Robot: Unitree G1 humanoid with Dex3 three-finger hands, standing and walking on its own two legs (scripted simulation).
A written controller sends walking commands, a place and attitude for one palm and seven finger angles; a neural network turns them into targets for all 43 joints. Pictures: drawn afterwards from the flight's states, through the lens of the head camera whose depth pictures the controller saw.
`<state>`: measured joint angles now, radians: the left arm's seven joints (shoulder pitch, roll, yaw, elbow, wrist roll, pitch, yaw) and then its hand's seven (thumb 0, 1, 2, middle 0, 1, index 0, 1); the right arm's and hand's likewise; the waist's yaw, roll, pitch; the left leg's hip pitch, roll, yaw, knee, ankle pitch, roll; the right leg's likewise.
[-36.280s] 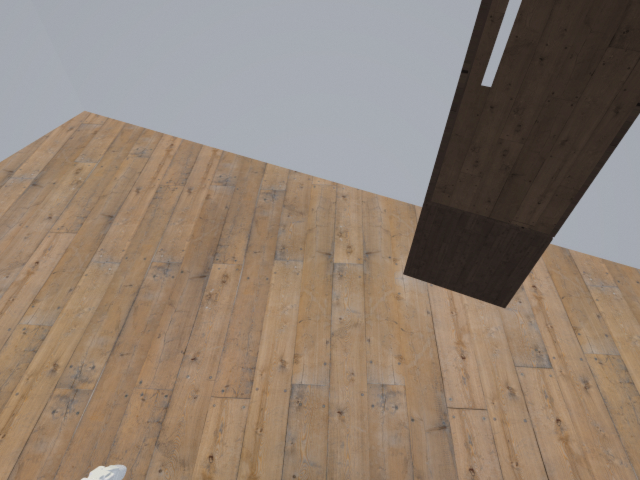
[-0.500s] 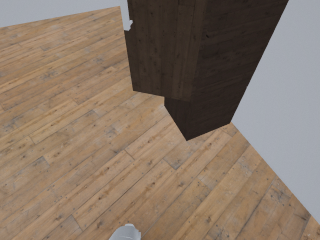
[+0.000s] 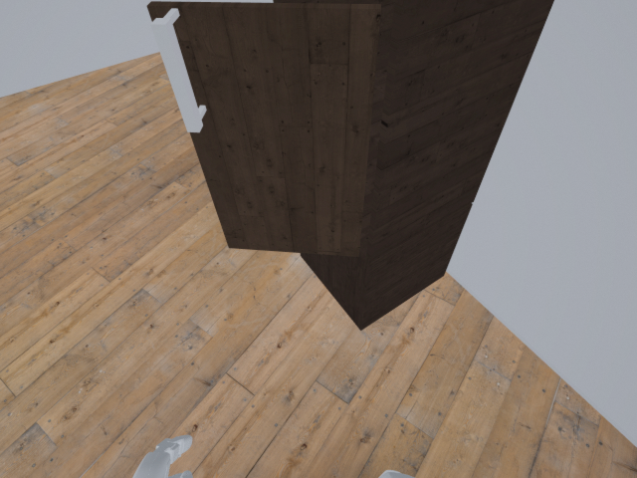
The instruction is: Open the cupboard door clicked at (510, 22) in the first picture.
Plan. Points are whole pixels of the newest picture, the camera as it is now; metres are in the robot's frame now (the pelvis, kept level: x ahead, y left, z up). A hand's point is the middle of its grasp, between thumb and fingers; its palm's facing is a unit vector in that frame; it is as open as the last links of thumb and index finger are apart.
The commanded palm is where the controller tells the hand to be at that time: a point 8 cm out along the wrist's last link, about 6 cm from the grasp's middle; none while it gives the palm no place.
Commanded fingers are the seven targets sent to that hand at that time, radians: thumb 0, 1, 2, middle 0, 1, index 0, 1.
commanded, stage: come to a stop and stand still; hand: left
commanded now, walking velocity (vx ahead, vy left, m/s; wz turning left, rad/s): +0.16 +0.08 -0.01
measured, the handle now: (184, 74) +0.67 +0.24 +0.17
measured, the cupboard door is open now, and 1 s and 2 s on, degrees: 50 50 50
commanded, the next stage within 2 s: look again from close up in 1.28 s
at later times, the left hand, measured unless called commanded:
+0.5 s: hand out of the picture +0.13 +0.25 -0.18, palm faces +0.08 -0.98 -0.21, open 7.3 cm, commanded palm none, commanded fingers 0.00 0.90 0.90 -0.20 -0.30 -0.20 -0.30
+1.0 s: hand out of the picture +0.08 +0.18 -0.16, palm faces +0.02 -0.98 -0.21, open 7.4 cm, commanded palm none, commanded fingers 0.00 0.90 0.90 -0.20 -0.30 -0.20 -0.30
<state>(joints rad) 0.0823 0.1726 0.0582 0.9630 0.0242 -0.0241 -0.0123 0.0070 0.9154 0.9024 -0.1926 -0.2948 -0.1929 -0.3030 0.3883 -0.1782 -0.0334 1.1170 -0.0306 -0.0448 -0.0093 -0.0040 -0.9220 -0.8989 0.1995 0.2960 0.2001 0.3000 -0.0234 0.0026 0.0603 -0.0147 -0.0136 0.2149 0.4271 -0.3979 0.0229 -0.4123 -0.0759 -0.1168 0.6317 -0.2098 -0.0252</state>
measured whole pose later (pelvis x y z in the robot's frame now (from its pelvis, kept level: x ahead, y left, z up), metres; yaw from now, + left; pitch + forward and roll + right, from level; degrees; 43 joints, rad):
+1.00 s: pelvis +0.05 +0.00 +0.01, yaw +0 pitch +0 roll +0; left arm 0.25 0.15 0.02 1.06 0.02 0.03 0.03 0.01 0.91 0.90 -0.20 -0.30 -0.20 -0.30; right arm 0.31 -0.20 -0.06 1.10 -0.02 0.06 -0.01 0.00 -0.91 -0.90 0.20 0.30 0.20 0.30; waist -0.03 0.03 0.00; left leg -0.38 0.04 0.02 0.66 -0.32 -0.02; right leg -0.15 -0.03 -0.04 0.46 -0.31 0.01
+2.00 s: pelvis +0.06 +0.01 +0.01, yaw -1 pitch -1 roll +0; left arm 0.29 0.20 0.00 1.05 0.01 0.00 0.03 0.01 0.91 0.90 -0.20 -0.30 -0.20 -0.30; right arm 0.23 -0.18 0.01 1.06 -0.01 -0.02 -0.02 0.00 -0.92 -0.90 0.20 0.30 0.20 0.30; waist 0.01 -0.02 0.02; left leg -0.27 0.03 0.04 0.55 -0.27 0.00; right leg -0.16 -0.04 -0.02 0.52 -0.35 0.03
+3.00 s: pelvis +0.09 +0.04 +0.00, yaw -2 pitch -1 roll +0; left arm 0.25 0.17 0.00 1.01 0.01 0.00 0.05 0.01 0.91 0.90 -0.20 -0.30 -0.20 -0.30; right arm 0.22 -0.20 -0.02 0.97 -0.01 0.00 -0.02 0.00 -0.92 -0.90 0.20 0.30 0.20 0.30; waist 0.00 0.04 0.04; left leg -0.24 0.03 0.11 0.58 -0.32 0.01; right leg -0.25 -0.03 -0.09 0.58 -0.33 -0.02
